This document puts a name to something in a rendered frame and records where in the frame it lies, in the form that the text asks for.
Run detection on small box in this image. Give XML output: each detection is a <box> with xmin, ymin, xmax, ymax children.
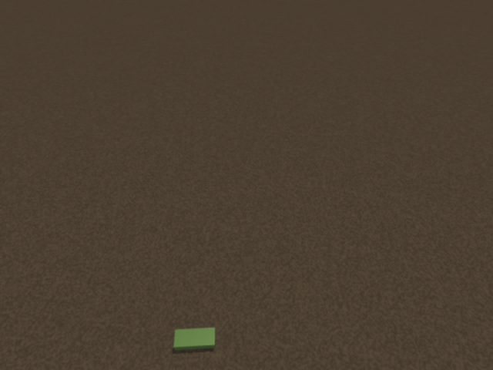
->
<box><xmin>173</xmin><ymin>328</ymin><xmax>216</xmax><ymax>350</ymax></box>

